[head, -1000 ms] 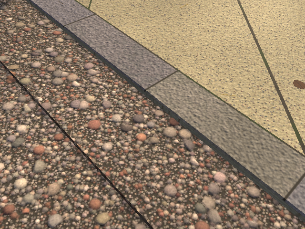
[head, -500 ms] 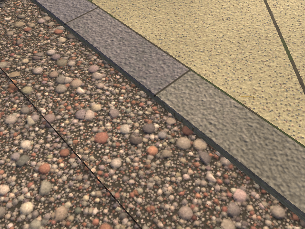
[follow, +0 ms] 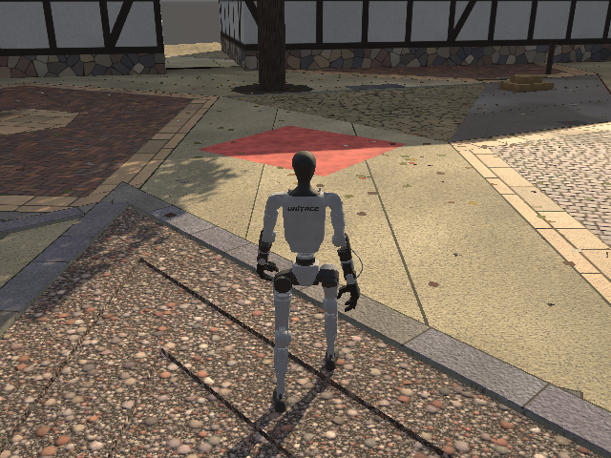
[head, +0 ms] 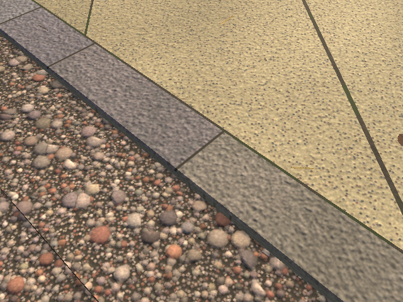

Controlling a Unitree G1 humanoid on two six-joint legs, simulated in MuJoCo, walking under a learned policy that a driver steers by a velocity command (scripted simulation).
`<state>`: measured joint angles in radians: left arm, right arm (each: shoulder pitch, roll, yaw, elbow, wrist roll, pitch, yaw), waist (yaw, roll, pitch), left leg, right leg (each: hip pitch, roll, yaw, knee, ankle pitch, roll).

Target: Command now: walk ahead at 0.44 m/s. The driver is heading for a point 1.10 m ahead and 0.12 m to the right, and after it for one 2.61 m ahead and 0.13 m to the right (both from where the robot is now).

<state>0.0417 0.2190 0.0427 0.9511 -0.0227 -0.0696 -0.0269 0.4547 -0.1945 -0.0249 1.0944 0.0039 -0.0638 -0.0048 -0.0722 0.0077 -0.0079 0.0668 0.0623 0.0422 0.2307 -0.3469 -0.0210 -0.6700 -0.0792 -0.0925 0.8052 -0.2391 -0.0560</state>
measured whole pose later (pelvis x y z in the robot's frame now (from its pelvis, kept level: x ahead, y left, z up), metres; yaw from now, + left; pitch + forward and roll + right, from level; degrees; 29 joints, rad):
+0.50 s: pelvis +0.26 -0.02 +0.04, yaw +1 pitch +2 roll -2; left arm 0.40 0.22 0.05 1.06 -0.02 -0.09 0.02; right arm 0.03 -0.23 -0.06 0.89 0.02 -0.08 0.02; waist 0.07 0.04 -0.02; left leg -0.67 0.11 0.01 0.61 0.05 0.02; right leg 0.04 0.02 -0.12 0.19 -0.28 -0.01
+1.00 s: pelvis +0.54 +0.02 +0.04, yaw +0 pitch +2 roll +1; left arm 0.06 0.24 0.06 0.92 -0.01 -0.06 0.00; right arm 0.37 -0.21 -0.05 1.00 0.00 -0.09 0.00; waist -0.06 -0.03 -0.02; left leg 0.00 -0.05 0.08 0.18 -0.21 0.05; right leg -0.73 -0.14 0.01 0.77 -0.02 -0.02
